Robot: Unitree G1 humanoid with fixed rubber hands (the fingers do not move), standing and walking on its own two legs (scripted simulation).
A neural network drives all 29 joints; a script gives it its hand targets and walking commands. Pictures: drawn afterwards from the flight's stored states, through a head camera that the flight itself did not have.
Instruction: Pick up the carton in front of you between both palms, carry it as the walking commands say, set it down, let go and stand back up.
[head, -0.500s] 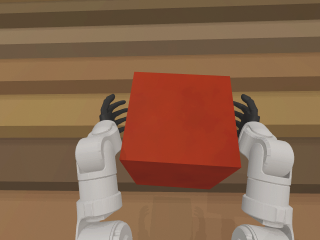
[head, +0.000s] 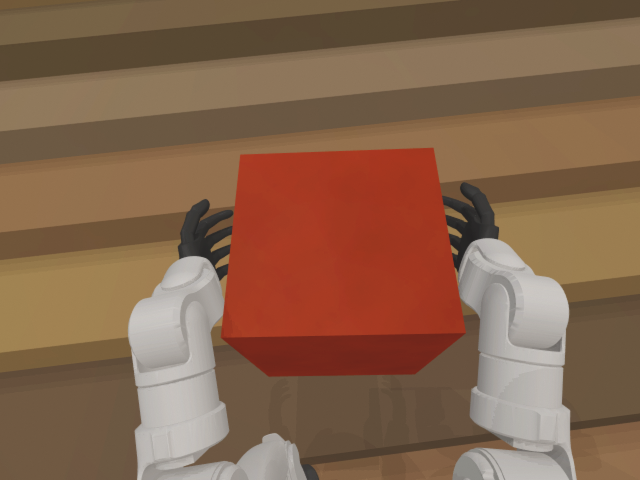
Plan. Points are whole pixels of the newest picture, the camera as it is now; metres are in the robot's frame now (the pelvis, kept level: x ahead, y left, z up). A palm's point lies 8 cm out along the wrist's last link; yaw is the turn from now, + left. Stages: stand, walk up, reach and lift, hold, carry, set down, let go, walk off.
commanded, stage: carry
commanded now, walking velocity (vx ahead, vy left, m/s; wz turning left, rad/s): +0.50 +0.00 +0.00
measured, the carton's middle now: (339, 278) +0.36 -0.03 +0.05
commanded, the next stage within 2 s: none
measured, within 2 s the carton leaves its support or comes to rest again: neither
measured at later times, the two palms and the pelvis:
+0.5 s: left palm (179, 20) +0.63 +0.13 +0.26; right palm out of the picture +0.67 -0.17 +0.26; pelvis +0.31 -0.06 +0.11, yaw +1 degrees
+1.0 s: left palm out of the picture +0.94 +0.12 +0.37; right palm out of the picture +0.94 -0.19 +0.37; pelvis +0.60 -0.01 +0.23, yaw +1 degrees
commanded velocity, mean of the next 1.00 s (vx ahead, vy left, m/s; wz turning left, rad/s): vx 0.50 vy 0.00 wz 0.00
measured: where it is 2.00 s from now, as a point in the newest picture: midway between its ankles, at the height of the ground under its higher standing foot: (303, 98)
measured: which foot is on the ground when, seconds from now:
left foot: down 0.00-0.48, up 0.50-0.92, down 0.94-1.00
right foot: up 0.00-0.40, down 0.42-1.00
